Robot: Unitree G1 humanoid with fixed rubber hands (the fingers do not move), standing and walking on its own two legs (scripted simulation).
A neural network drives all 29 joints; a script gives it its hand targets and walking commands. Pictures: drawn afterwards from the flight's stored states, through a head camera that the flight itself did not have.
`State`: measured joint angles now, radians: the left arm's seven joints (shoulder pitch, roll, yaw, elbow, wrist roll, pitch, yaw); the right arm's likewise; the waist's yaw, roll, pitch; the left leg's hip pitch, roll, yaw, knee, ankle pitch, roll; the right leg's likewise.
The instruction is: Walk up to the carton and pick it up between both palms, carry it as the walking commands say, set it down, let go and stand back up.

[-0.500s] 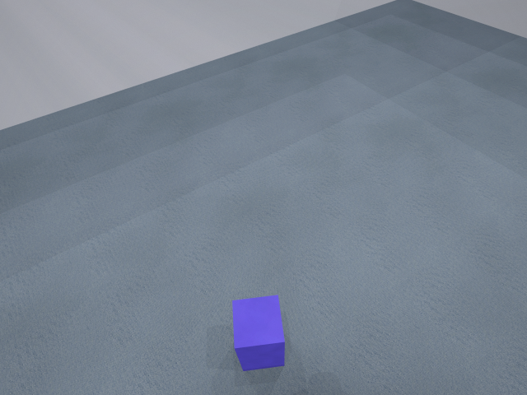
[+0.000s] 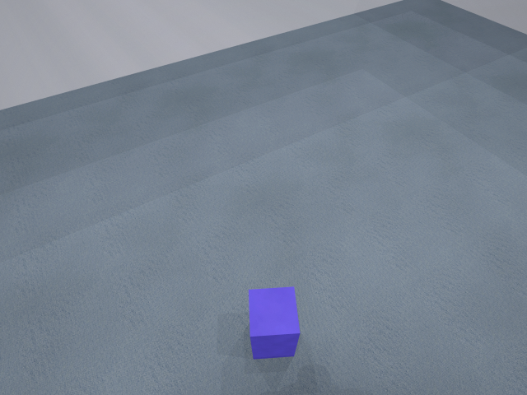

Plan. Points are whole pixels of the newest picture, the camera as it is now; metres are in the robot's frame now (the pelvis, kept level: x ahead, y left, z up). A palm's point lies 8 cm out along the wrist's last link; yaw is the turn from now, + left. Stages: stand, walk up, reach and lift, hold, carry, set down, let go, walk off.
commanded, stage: walk up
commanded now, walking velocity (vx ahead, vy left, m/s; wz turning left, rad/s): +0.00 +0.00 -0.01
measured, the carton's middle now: (272, 324) +0.42 +0.01 -0.64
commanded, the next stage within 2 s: stand in 0.82 s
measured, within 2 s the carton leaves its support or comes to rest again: neither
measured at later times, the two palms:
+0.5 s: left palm out of the picture +0.02 +0.24 -0.14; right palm out of the picture -0.01 -0.22 -0.14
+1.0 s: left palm out of the picture +0.01 +0.20 -0.14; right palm out of the picture +0.02 -0.24 -0.14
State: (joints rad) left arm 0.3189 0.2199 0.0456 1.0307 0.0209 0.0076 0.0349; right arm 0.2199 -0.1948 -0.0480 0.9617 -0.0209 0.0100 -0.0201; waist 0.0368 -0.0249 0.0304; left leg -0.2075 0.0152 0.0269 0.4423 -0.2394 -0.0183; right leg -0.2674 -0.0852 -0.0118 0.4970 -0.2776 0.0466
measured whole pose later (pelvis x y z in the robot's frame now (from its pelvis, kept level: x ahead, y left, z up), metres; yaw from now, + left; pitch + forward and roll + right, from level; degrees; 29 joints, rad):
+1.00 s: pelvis +0.02 -0.02 +0.00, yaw -1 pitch -1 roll +0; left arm 0.31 0.13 0.02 1.11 0.02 -0.03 0.04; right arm 0.26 -0.14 -0.03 1.12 -0.01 -0.01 -0.05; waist 0.01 0.01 0.03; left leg -0.10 0.06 0.03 0.40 -0.28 -0.04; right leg -0.11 0.02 -0.09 0.38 -0.25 -0.03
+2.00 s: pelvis -0.01 +0.01 -0.01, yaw -1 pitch +2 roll +0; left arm 0.22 0.18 -0.03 0.84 -0.02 0.16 0.04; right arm 0.22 -0.19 0.02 0.82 0.03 0.16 -0.04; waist -0.01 0.00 0.02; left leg -0.29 0.01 0.05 0.55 -0.30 0.02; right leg -0.32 -0.03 -0.05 0.55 -0.29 -0.01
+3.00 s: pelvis -0.10 +0.00 -0.09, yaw -1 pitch +21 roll +1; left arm -0.67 0.08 0.24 0.70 0.06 0.41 0.07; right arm -0.71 -0.10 -0.23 0.76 -0.04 0.41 -0.07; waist 0.01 0.00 0.10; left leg -1.09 0.02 0.03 1.06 -0.34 0.00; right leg -1.12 -0.04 -0.05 1.06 -0.31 -0.02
